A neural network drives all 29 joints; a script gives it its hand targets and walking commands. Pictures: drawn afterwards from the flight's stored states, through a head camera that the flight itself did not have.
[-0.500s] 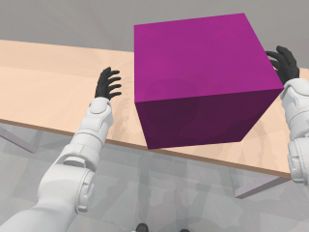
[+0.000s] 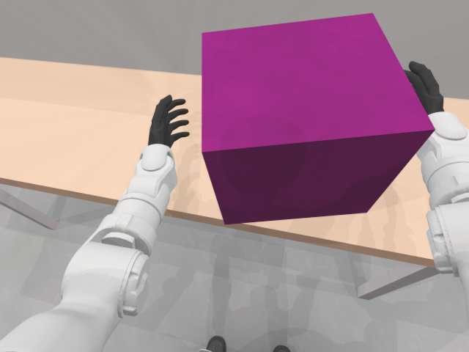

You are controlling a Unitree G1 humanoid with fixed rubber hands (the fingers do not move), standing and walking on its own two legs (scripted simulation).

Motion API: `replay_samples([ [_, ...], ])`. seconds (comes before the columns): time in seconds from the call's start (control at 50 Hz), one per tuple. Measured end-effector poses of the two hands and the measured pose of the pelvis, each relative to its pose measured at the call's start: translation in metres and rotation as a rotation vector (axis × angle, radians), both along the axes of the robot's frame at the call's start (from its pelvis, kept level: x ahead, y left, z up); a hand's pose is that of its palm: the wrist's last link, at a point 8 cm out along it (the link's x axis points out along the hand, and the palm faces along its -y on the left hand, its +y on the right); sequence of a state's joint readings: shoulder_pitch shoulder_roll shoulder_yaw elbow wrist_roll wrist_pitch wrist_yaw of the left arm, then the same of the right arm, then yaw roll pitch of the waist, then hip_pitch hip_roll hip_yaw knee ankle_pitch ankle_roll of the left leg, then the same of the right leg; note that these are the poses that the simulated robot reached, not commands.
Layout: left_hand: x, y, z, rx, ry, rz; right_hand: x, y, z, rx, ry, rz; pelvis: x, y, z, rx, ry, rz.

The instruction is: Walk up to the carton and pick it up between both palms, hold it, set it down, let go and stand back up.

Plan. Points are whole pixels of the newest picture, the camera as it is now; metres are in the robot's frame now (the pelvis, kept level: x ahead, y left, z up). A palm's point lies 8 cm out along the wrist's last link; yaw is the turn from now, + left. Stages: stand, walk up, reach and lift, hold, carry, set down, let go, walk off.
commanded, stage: reach and lift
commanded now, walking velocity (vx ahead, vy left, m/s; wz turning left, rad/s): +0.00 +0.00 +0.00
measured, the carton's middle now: (290, 130) +0.51 +0.00 +0.04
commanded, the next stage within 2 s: none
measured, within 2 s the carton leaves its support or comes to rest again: leaves its support in 1.86 s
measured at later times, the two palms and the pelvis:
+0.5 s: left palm (175, 142) +0.42 +0.19 +0.07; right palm (410, 118) +0.51 -0.18 +0.09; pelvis +0.01 +0.00 +0.01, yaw -1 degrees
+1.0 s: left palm (173, 145) +0.42 +0.19 +0.07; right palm (408, 121) +0.50 -0.18 +0.09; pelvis +0.01 +0.00 +0.01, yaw +0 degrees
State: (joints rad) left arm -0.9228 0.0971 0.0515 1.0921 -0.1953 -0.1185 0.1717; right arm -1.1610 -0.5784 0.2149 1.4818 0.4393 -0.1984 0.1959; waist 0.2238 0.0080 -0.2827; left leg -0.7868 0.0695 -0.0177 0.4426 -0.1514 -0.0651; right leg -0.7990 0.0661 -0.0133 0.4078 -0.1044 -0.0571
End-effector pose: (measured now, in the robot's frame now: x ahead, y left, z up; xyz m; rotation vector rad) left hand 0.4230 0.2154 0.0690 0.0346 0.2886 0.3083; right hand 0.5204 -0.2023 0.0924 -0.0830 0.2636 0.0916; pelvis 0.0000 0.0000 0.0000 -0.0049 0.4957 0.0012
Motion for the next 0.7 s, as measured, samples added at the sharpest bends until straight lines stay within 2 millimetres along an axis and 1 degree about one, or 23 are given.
replay_samples([
  [0.1, 0.001, -0.009, -0.004, -0.016, 0.003, -0.002, -0.001, 0.006, 0.001, -0.004, -0.001, 0.004, 0.001, 0.000, 0.001, 0.001, -0.005, -0.003],
  [0.22, 0.008, -0.026, 0.001, -0.027, -0.030, -0.020, -0.003, 0.014, 0.001, 0.002, -0.005, 0.018, 0.003, 0.001, 0.002, 0.002, -0.003, -0.013],
  [0.48, 0.002, -0.026, 0.003, -0.040, -0.027, 0.029, -0.012, 0.021, -0.001, 0.008, 0.013, 0.016, 0.006, -0.001, 0.005, 0.001, -0.046, -0.012],
  [0.7, 0.001, -0.022, 0.002, -0.049, -0.033, 0.030, -0.014, 0.025, -0.002, 0.013, 0.017, 0.009, 0.005, -0.002, 0.005, 0.004, -0.055, -0.012],
])
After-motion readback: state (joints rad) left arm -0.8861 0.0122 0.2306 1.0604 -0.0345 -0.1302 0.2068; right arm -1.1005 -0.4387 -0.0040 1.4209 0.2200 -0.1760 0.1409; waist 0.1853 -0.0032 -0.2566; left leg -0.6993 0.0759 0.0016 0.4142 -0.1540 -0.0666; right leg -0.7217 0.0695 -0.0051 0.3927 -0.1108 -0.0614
